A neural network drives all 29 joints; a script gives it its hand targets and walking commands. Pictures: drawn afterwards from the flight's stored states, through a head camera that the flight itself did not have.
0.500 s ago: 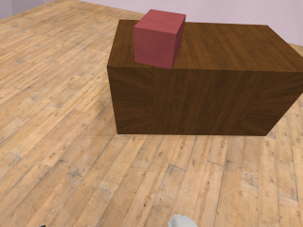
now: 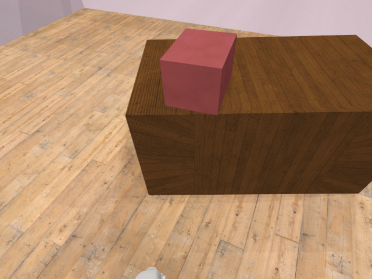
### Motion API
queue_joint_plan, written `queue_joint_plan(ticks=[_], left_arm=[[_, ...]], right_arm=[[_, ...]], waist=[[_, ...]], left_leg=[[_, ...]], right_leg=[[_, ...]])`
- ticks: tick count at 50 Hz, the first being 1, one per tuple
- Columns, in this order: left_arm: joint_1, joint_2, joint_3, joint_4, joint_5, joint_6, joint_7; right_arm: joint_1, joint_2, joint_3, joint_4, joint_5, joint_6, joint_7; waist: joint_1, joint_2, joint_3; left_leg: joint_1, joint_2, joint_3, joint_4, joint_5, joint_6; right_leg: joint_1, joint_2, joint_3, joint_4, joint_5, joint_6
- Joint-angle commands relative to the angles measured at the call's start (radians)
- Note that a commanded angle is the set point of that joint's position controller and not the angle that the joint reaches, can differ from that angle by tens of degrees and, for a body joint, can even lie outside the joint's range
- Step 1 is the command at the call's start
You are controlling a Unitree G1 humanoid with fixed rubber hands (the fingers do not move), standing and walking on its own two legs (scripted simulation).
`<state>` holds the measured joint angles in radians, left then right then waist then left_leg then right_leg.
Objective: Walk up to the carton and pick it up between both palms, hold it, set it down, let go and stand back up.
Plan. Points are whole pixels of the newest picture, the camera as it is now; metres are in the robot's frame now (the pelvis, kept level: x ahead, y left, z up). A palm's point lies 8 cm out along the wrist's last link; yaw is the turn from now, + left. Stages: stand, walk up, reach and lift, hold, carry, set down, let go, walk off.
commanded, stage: walk up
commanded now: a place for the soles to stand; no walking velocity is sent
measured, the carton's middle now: (200, 69) +0.91 -0.04 -0.02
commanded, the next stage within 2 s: none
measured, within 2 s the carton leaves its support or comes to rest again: neither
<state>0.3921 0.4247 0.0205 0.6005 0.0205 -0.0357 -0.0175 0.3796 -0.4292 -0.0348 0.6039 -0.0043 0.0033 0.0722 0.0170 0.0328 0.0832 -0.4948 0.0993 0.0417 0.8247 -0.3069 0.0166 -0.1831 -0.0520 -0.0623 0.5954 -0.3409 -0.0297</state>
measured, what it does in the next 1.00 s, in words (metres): walks ahead: left foot, then right foot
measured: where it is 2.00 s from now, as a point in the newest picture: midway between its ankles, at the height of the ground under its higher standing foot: (186, 240)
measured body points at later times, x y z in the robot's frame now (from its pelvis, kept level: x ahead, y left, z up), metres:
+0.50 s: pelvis +0.22 +0.00 -0.02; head +0.22 -0.01 +0.43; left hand +0.36 +0.31 -0.08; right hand +0.24 -0.33 -0.11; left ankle +0.15 +0.15 -0.72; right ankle +0.32 -0.10 -0.73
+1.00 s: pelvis +0.38 +0.05 -0.01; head +0.40 +0.07 +0.43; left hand +0.40 +0.38 -0.12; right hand +0.54 -0.25 -0.09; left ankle +0.47 +0.17 -0.73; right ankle +0.32 -0.10 -0.69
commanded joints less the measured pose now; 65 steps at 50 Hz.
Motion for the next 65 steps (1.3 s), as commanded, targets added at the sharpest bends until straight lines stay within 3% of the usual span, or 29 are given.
queue_joint_plan(ticks=[1, 2, 3, 4, 5, 6, 8, 12, 17, 21, 23, 24, 25, 26, 28, 30, 33, 39, 43, 45, 46, 47, 48, 53, 57, 59, 61, 62, 65], left_arm=[[-0.117, 0.255, 0.107, -0.115, 0.000, -0.032, 0.008], [-0.087, 0.224, 0.099, -0.097, -0.006, -0.023, 0.002], [-0.068, 0.209, 0.091, -0.106, 0.000, -0.023, -0.003], [-0.048, 0.164, 0.081, -0.101, 0.003, -0.018, -0.004], [-0.008, 0.111, 0.073, -0.116, -0.009, -0.022, -0.013], [-0.031, 0.163, 0.080, -0.139, -0.017, -0.011, -0.004], [-0.051, 0.256, 0.116, -0.129, -0.005, 0.005, 0.002], [-0.001, 0.182, 0.099, -0.060, -0.008, -0.005, -0.015], [-0.049, 0.137, 0.089, -0.096, 0.004, 0.009, -0.036], [-0.019, 0.159, 0.116, -0.070, 0.013, 0.017, -0.037], [0.074, 0.260, 0.149, -0.046, 0.002, 0.011, -0.017], [0.159, 0.321, 0.158, -0.044, -0.002, 0.004, 0.002], [0.211, 0.342, 0.159, -0.060, -0.001, -0.005, 0.021], [0.173, 0.335, 0.151, -0.062, -0.005, -0.012, 0.035], [0.075, 0.332, 0.135, -0.073, 0.018, -0.019, 0.047], [0.016, 0.266, 0.115, -0.076, -0.002, -0.020, 0.044], [-0.011, 0.242, 0.106, -0.069, -0.006, -0.029, 0.036], [0.021, 0.239, 0.107, -0.081, -0.002, -0.032, 0.025], [-0.017, 0.245, 0.097, -0.055, -0.009, -0.018, 0.018], [0.037, 0.203, 0.080, -0.041, -0.001, -0.013, 0.014], [0.069, 0.184, 0.071, -0.055, -0.005, -0.012, 0.010], [0.093, 0.157, 0.060, -0.045, -0.016, -0.003, 0.011], [0.036, 0.258, 0.099, -0.049, -0.018, 0.025, 0.030], [0.070, 0.173, 0.073, 0.042, -0.014, 0.034, 0.035], [0.047, 0.156, 0.069, 0.071, -0.027, 0.039, 0.028], [0.024, 0.172, 0.076, 0.102, -0.019, 0.029, 0.028], [-0.068, 0.277, 0.090, 0.091, -0.025, 0.021, 0.029], [-0.126, 0.284, 0.086, 0.084, -0.035, 0.019, 0.022], [-0.191, 0.230, 0.059, 0.135, -0.051, 0.014, 0.017]], right_arm=[[0.052, -0.158, -0.094, -0.080, -0.002, -0.031, -0.001], [0.031, -0.170, -0.097, -0.082, -0.014, -0.035, -0.002], [0.085, -0.186, -0.108, -0.069, -0.010, -0.040, -0.010], [0.198, -0.228, -0.130, -0.039, -0.017, -0.049, -0.024], [0.229, -0.325, -0.154, -0.052, -0.034, -0.055, -0.047], [0.233, -0.353, -0.143, -0.075, -0.032, -0.060, -0.059], [0.129, -0.320, -0.132, -0.084, -0.017, -0.063, -0.077], [0.044, -0.262, -0.094, -0.069, -0.020, -0.066, -0.076], [0.045, -0.265, -0.102, -0.097, -0.020, -0.062, -0.064], [0.028, -0.267, -0.099, -0.098, -0.013, -0.046, -0.057], [0.053, -0.214, -0.079, -0.097, -0.029, -0.044, -0.048], [0.031, -0.160, -0.055, -0.127, -0.018, -0.043, -0.039], [-0.007, -0.212, -0.080, -0.155, 0.003, -0.027, -0.047], [-0.020, -0.250, -0.094, -0.134, 0.003, -0.015, -0.055], [0.060, -0.212, -0.081, -0.093, 0.011, -0.020, -0.056], [0.107, -0.200, -0.082, -0.029, 0.012, -0.018, -0.053], [0.100, -0.179, -0.082, 0.001, -0.003, -0.010, -0.041], [-0.076, -0.130, -0.068, -0.071, -0.019, -0.013, -0.016], [-0.047, -0.129, -0.081, -0.035, -0.002, -0.017, -0.033], [0.004, -0.200, -0.106, -0.005, -0.020, -0.022, -0.057], [0.024, -0.249, -0.114, -0.010, -0.015, -0.031, -0.072], [0.073, -0.339, -0.135, -0.010, -0.007, -0.033, -0.083], [0.074, -0.316, -0.139, -0.008, 0.004, -0.019, -0.080], [-0.108, -0.240, -0.080, -0.033, -0.007, -0.011, -0.092], [-0.202, -0.213, -0.050, -0.026, 0.000, -0.012, -0.083], [-0.255, -0.203, -0.044, -0.015, 0.011, -0.011, -0.069], [-0.240, -0.185, -0.022, 0.015, 0.030, -0.017, -0.054], [-0.211, -0.188, -0.025, 0.028, 0.034, -0.015, -0.056], [-0.252, -0.219, -0.036, 0.097, 0.046, 0.007, -0.062]], waist=[[-0.071, -0.184, 0.022], [-0.037, -0.123, 0.031], [-0.060, -0.091, -0.004], [-0.134, 0.048, -0.072], [-0.144, 0.282, -0.137], [-0.157, 0.244, -0.117], [-0.101, 0.065, -0.009], [-0.052, 0.091, 0.005], [-0.059, 0.190, 0.002], [-0.006, 0.040, -0.008], [0.050, -0.103, -0.075], [0.114, -0.254, -0.079], [0.126, -0.199, -0.066], [0.098, -0.117, -0.006], [0.034, -0.126, -0.016], [-0.005, -0.171, 0.022], [-0.021, -0.194, 0.040], [0.033, -0.209, 0.029], [-0.024, -0.144, -0.014], [-0.049, -0.023, -0.018], [-0.075, 0.095, -0.087], [-0.089, 0.227, -0.165], [-0.110, 0.150, -0.162], [-0.047, 0.107, -0.057], [-0.029, 0.174, -0.097], [0.006, 0.137, -0.093], [-0.001, 0.028, -0.073], [-0.028, -0.085, -0.083], [-0.011, -0.110, -0.018]], left_leg=[[0.287, 0.014, -0.001, -0.136, 0.188, 0.007], [0.302, -0.050, 0.054, -0.189, 0.116, 0.016], [0.404, -0.067, 0.062, -0.197, 0.094, 0.021], [0.565, -0.013, -0.047, -0.227, -0.015, 0.030], [0.622, 0.181, -0.354, -0.372, -0.268, 0.109], [0.542, 0.359, -0.789, -0.638, -0.448, 0.226], [0.452, 0.358, -0.637, -0.597, -0.437, 0.297], [0.314, 0.210, -0.220, -0.522, 0.026, 0.210], [0.327, 0.191, -0.098, -0.473, 0.152, 0.194], [0.146, 0.170, -0.071, -0.358, -0.127, 0.158], [-0.066, 0.100, -0.031, -0.081, -0.224, 0.101], [-0.188, -0.036, 0.038, 0.262, -0.298, 0.027], [-0.220, -0.099, -0.101, 0.387, -0.294, 0.021], [-0.227, -0.088, -0.180, 0.432, -0.267, 0.029], [-0.168, -0.048, -0.182, 0.400, -0.208, 0.021], [-0.083, -0.034, -0.192, 0.267, -0.101, 0.013], [-0.050, -0.034, -0.125, 0.152, -0.002, -0.016], [0.025, -0.013, -0.010, -0.100, 0.085, -0.004], [0.264, -0.064, 0.038, -0.246, 0.229, 0.007], [0.416, -0.085, 0.002, -0.280, 0.143, 0.046], [0.486, 0.069, -0.195, -0.346, 0.175, 0.084], [0.525, 0.266, -0.543, -0.448, 0.093, 0.199], [0.447, 0.322, -0.662, -0.518, -0.057, 0.302], [0.274, 0.193, -0.256, -0.424, 0.174, 0.229], [0.223, 0.143, -0.192, -0.397, 0.198, 0.165], [0.110, 0.133, -0.139, -0.374, 0.171, 0.113], [0.089, 0.067, -0.095, -0.313, 0.116, 0.034], [0.209, 0.019, -0.072, -0.322, 0.030, 0.002], [0.327, 0.025, -0.091, -0.372, -0.042, 0.018]], right_leg=[[-0.321, -0.194, 0.169, -0.272, -0.291, -0.137], [-0.300, -0.162, 0.133, -0.224, -0.300, -0.132], [-0.328, -0.143, 0.123, -0.124, -0.271, -0.118], [-0.383, -0.111, 0.061, 0.121, -0.202, -0.067], [-0.478, -0.007, -0.045, 0.500, -0.157, -0.012], [-0.559, 0.092, 0.094, 0.613, -0.259, 0.001], [-0.583, -0.007, 0.179, 0.722, -0.185, -0.010], [-0.380, -0.036, 0.149, 0.475, -0.062, 0.012], [-0.279, -0.034, 0.035, 0.142, 0.049, 0.016], [0.004, 0.051, -0.081, 0.038, 0.126, -0.015], [0.242, -0.007, 0.107, 0.021, -0.127, -0.072], [0.257, -0.256, 0.551, -0.239, -0.356, -0.125], [0.216, -0.394, 0.842, -0.423, -0.389, -0.178], [0.158, -0.408, 0.776, -0.407, -0.343, -0.228], [0.111, -0.364, 0.572, -0.334, -0.156, -0.224], [0.003, -0.271, 0.371, -0.326, 0.021, -0.124], [-0.007, -0.239, 0.176, -0.310, 0.308, -0.086], [-0.010, -0.216, 0.093, -0.322, 0.109, -0.167], [-0.084, -0.193, 0.009, -0.165, 0.103, -0.107], [-0.160, -0.166, -0.019, 0.035, 0.182, -0.065], [-0.218, -0.117, -0.057, 0.217, 0.066, -0.024], [-0.306, 0.027, -0.054, 0.437, -0.241, 0.026], [-0.297, 0.034, 0.079, 0.544, -0.332, 0.015], [-0.226, -0.016, 0.142, 0.401, -0.224, 0.031], [-0.062, -0.013, 0.083, 0.088, -0.058, 0.028], [0.078, 0.001, 0.056, -0.031, 0.177, 0.023], [0.076, -0.078, 0.176, -0.101, 0.269, 0.006], [-0.053, -0.123, 0.249, -0.162, 0.194, -0.021], [-0.200, -0.103, 0.261, -0.212, 0.006, -0.027]])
